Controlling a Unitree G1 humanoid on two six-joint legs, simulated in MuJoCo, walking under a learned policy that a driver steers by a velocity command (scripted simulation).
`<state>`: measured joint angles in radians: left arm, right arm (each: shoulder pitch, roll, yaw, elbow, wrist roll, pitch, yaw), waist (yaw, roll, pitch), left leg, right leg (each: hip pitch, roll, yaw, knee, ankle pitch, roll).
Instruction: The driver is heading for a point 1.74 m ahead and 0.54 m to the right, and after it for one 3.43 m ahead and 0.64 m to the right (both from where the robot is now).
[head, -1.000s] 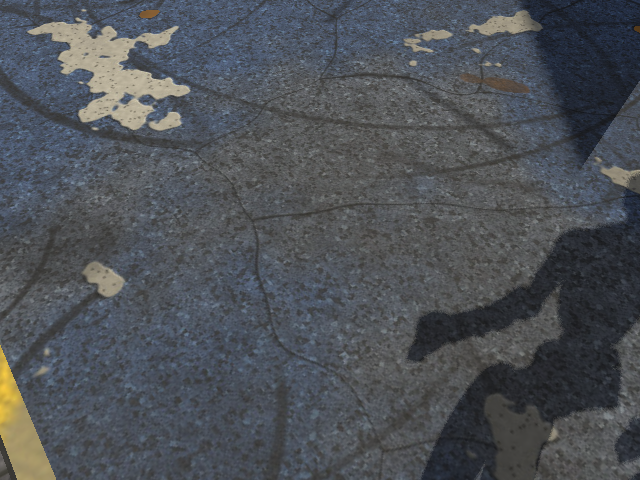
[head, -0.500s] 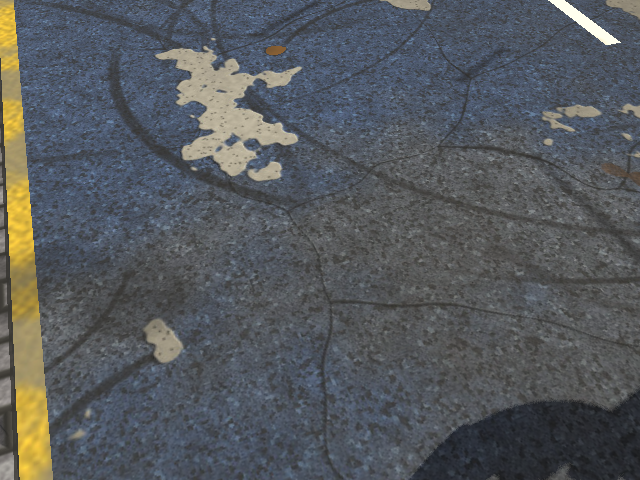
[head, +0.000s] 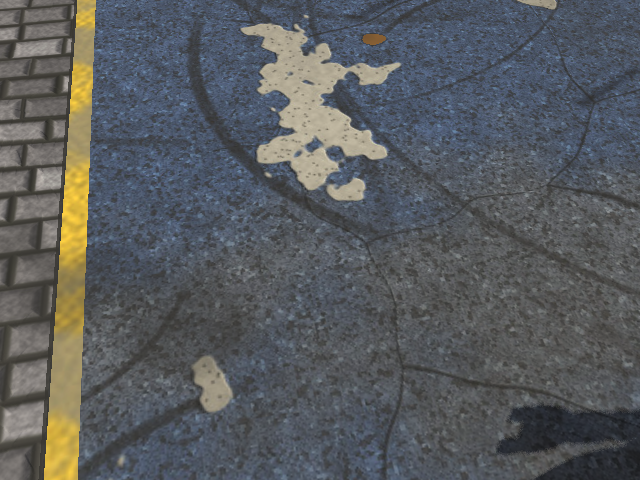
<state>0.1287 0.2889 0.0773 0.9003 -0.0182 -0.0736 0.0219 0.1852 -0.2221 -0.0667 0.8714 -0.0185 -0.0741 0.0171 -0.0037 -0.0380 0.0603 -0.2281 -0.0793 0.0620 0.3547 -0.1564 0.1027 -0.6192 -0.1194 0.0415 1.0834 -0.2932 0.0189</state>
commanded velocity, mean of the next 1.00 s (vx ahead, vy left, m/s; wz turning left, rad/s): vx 0.04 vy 0.00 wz -0.46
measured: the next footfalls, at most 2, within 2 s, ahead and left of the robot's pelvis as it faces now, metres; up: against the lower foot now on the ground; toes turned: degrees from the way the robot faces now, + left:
right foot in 0.28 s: +0.21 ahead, -0.14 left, +0.00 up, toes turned -10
left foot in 0.72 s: +0.25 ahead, +0.08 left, +0.00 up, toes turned -29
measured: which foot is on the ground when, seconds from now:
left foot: down 0.00-0.28, up 0.30-0.70, down 0.72-1.00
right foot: up 0.00-0.26, down 0.28-0.72, up 0.74-1.00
